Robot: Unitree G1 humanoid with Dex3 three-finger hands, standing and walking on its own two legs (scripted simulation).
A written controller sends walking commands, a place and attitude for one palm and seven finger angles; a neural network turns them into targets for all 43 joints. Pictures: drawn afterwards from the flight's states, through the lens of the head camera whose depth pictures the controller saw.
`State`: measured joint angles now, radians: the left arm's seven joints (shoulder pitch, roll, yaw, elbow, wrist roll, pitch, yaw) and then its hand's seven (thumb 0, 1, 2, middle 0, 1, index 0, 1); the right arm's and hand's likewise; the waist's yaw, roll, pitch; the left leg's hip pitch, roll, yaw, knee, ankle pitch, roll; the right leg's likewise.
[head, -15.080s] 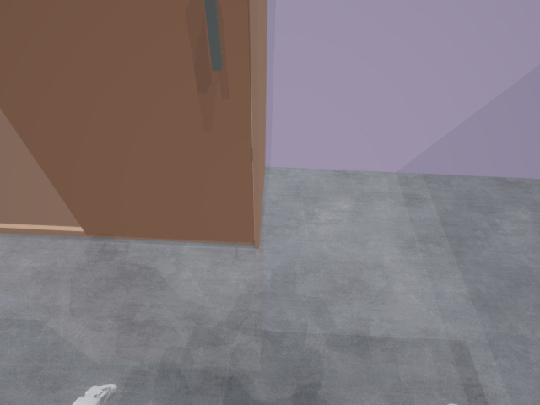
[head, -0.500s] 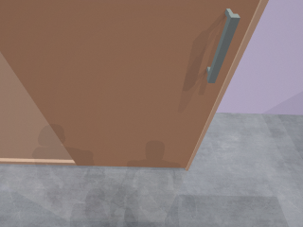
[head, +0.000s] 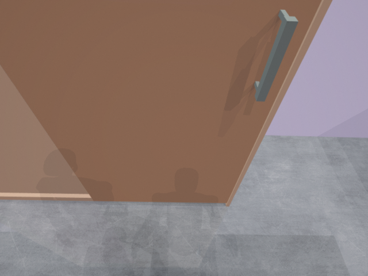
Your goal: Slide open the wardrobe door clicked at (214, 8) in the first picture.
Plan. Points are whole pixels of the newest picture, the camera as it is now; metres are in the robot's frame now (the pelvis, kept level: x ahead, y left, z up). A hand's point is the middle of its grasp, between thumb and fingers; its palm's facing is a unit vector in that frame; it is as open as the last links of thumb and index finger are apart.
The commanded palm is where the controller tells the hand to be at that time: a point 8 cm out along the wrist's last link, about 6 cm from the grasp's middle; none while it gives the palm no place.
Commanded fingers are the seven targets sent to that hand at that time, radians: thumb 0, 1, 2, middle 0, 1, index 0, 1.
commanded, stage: shuffle to correct the standing spot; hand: right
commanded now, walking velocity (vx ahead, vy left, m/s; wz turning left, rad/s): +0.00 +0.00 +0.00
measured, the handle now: (270, 59) +0.55 -0.16 +0.19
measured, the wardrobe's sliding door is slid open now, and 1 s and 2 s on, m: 0.00 0.00 0.00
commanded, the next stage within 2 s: come to a stop and stand still in 0.40 s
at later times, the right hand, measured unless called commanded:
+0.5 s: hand out of the picture +0.04 -0.20 -0.18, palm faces +0.03 +0.98 -0.18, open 7.4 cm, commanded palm none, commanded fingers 0.00 -0.90 -0.90 0.20 0.30 0.20 0.30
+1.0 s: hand out of the picture +0.12 -0.21 -0.18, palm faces +0.09 +0.97 -0.21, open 7.3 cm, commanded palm none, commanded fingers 0.00 -0.90 -0.90 0.20 0.30 0.20 0.30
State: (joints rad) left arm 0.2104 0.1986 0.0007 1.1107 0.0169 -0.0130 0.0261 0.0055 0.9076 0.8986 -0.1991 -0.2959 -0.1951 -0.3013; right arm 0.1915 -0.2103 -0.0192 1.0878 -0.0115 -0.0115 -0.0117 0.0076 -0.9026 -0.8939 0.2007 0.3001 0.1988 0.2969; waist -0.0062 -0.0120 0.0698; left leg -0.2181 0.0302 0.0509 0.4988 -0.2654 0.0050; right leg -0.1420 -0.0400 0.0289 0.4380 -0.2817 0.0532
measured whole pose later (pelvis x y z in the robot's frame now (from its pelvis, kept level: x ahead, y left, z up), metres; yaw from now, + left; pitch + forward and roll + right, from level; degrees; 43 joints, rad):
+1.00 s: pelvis +0.07 -0.03 -0.01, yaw -2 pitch -1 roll +0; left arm 0.18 0.18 0.05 1.00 0.01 0.02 0.03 0.01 0.93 0.90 -0.20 -0.30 -0.19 -0.30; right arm 0.21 -0.17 -0.03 1.01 -0.02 0.01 -0.05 0.00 -0.92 -0.89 0.20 0.30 0.20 0.30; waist -0.01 0.01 0.08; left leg -0.30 0.02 0.15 0.58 -0.26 0.05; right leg -0.28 -0.04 -0.07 0.59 -0.30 0.02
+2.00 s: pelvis +0.11 -0.06 +0.00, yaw +0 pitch +0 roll +0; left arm 0.27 0.16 -0.01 1.11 0.01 -0.03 0.03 0.01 0.91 0.90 -0.20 -0.30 -0.20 -0.30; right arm 0.24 -0.17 0.02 1.08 -0.01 -0.01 -0.03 0.01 -0.92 -0.89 0.20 0.30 0.20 0.30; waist 0.01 -0.02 0.04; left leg -0.21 0.02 0.03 0.46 -0.25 0.00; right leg -0.14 0.02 -0.12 0.41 -0.27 -0.05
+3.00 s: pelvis +0.12 -0.03 +0.00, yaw -1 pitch -1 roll +0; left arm 0.28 0.13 -0.01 1.15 0.01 -0.03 0.04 0.01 0.91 0.90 -0.20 -0.30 -0.19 -0.30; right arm 0.28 -0.16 0.01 1.11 -0.01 -0.02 -0.03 0.01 -0.92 -0.89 0.20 0.30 0.20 0.30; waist 0.00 0.00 0.04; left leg -0.16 -0.01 0.06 0.42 -0.24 0.04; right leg -0.11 -0.02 -0.10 0.38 -0.26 -0.01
